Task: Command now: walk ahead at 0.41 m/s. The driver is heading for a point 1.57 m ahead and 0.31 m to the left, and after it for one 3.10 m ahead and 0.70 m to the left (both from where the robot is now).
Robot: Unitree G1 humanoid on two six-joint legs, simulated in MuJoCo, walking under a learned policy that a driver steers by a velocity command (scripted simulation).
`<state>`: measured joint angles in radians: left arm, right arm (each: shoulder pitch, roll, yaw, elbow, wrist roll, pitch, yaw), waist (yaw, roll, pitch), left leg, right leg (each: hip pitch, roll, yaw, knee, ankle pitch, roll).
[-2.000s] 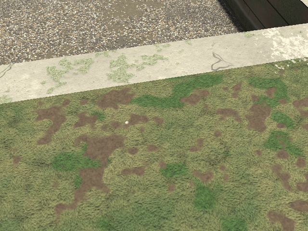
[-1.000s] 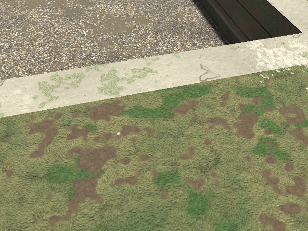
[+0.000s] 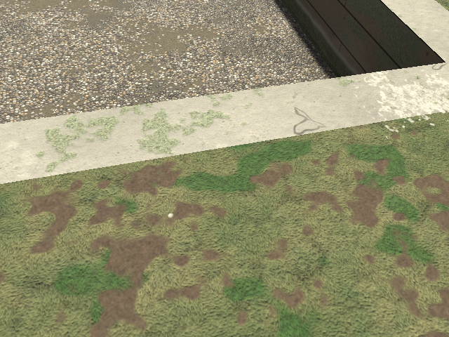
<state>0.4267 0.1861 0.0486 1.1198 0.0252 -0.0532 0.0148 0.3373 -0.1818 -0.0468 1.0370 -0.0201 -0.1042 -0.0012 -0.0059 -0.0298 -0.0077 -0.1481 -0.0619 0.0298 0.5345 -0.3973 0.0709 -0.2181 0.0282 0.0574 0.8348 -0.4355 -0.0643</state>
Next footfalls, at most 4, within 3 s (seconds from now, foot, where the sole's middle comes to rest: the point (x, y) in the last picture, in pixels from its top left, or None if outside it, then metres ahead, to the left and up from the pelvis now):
0.32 right None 0.34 -0.06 -0.77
0.86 left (188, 295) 0.65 0.12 -0.77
1.42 right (238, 216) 0.95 -0.05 -0.77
1.98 left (193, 165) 1.20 0.12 -0.77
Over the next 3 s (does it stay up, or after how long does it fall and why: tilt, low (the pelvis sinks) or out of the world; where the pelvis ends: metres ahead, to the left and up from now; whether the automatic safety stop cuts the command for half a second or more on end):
stays up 1.32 0.15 -0.01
